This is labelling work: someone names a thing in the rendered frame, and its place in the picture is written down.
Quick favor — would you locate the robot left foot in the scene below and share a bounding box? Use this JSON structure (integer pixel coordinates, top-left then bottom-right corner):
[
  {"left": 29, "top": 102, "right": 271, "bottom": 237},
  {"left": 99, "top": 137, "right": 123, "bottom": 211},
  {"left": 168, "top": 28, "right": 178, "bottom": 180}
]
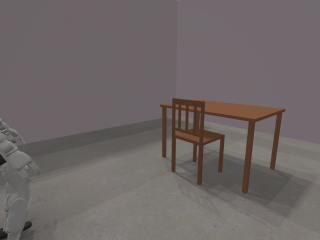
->
[{"left": 0, "top": 221, "right": 32, "bottom": 240}]

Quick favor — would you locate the left robot thigh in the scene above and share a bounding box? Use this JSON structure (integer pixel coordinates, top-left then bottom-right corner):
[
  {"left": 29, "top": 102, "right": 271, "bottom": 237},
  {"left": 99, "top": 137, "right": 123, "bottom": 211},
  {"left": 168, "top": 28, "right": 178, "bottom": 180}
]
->
[{"left": 5, "top": 183, "right": 17, "bottom": 194}]

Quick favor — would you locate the left robot hand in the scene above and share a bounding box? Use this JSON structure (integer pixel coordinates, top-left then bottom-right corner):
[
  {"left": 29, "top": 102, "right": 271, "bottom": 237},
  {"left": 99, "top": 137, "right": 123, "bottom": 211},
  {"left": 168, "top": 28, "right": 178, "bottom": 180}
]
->
[{"left": 2, "top": 128, "right": 25, "bottom": 148}]

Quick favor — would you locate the table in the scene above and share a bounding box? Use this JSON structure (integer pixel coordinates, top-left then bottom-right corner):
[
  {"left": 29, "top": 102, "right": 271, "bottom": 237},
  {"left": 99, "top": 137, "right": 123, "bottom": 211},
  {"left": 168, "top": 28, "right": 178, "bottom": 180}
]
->
[{"left": 160, "top": 100, "right": 286, "bottom": 194}]

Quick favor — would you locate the chair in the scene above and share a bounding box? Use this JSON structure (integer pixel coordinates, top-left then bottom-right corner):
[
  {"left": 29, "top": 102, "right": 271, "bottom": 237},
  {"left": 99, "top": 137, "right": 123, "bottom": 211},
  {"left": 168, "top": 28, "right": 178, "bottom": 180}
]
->
[{"left": 171, "top": 98, "right": 225, "bottom": 185}]

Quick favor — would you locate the right robot forearm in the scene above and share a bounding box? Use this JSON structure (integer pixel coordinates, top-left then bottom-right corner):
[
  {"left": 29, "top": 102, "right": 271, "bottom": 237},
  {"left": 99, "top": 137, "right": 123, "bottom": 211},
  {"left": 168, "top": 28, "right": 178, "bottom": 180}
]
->
[{"left": 0, "top": 130, "right": 18, "bottom": 157}]

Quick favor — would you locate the right robot hand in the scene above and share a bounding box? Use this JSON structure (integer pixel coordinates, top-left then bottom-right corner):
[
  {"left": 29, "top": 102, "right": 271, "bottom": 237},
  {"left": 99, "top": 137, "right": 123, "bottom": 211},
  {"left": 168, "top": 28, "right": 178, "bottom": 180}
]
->
[{"left": 7, "top": 150, "right": 42, "bottom": 183}]

